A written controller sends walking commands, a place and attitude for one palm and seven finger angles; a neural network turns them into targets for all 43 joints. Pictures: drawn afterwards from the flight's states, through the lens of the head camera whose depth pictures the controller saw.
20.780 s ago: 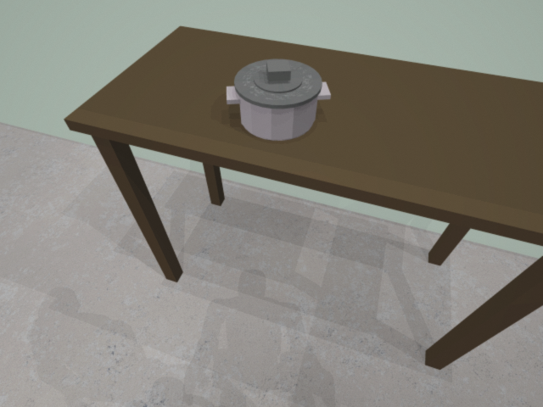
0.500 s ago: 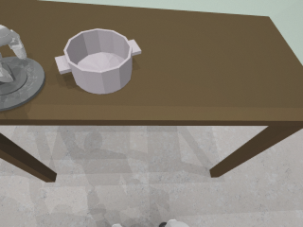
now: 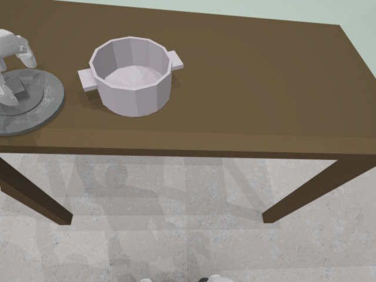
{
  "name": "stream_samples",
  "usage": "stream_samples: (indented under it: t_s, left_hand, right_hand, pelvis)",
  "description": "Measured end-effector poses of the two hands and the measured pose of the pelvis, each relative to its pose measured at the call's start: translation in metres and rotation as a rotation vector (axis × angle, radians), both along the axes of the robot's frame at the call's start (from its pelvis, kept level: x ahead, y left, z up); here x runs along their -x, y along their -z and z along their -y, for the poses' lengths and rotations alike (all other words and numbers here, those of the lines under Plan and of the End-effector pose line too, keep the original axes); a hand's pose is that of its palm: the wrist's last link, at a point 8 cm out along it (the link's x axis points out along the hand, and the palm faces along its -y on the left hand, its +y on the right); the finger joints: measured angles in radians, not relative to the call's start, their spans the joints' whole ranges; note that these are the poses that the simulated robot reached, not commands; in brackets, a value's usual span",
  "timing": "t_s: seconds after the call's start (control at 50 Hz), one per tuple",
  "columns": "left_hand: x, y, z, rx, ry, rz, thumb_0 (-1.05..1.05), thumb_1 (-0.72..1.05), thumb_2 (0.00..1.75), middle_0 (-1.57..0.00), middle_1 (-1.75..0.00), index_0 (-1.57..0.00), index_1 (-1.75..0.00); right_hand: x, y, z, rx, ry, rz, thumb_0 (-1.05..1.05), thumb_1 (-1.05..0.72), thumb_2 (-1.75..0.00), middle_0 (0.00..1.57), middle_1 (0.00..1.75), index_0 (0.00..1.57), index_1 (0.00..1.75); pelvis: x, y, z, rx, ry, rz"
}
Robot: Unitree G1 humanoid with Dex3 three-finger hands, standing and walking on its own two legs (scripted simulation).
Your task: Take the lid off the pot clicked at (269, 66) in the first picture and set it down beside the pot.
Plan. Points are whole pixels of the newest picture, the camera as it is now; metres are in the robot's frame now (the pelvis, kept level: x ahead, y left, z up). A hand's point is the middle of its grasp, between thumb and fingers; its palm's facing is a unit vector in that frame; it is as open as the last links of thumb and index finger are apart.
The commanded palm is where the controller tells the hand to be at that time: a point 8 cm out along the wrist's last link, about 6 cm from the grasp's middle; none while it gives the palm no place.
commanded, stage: raise the empty hand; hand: left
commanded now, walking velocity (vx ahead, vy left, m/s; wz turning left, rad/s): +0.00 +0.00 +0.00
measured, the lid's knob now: (12, 90) +0.50 +0.33 +0.09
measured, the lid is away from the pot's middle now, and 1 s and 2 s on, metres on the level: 0.24 0.24 0.24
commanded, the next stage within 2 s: draw the hand back to the body in 1.18 s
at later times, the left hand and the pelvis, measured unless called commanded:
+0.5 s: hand out of the picture +0.49 +0.31 +0.19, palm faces -0.34 -0.11 -0.93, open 11.0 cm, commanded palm +0.52 +0.31 +0.26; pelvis +0.00 +0.00 +0.01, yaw +0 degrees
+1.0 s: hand out of the picture +0.49 +0.31 +0.25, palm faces -0.28 -0.13 -0.95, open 11.1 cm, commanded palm +0.51 +0.31 +0.31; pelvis +0.01 -0.01 +0.02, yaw +1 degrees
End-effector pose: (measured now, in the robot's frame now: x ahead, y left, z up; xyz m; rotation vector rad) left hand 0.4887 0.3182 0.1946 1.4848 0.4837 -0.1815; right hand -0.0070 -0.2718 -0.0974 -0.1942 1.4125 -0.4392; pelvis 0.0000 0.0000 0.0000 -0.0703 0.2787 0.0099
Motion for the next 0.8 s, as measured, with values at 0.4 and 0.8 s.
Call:
stream_samples:
  t_s: [0.4, 0.8]
  left_hand:
    - [-0.004, -0.045, 0.005, 0.001, -0.042, 0.047, 0.00, -0.05, 0.74, -0.40, -0.79, -0.40, -0.78]
    - [0.000, -0.093, 0.010, -0.022, -0.118, 0.098, 0.00, -0.05, 0.74, -0.40, -0.79, -0.41, -0.78]
  right_hand:
    - [0.002, 0.001, -0.007, -0.033, 0.001, 0.004, 0.01, -0.90, -0.90, 0.21, 0.30, 0.21, 0.30]
    - [-0.007, -0.004, 0.007, -0.043, -0.013, 0.038, 0.01, -0.90, -0.90, 0.21, 0.30, 0.20, 0.30]
  pelvis:
    - [-0.003, -0.005, -0.001, -0.005, -0.003, 0.021]
    - [-0.007, -0.013, 0.009, -0.020, -0.005, 0.050]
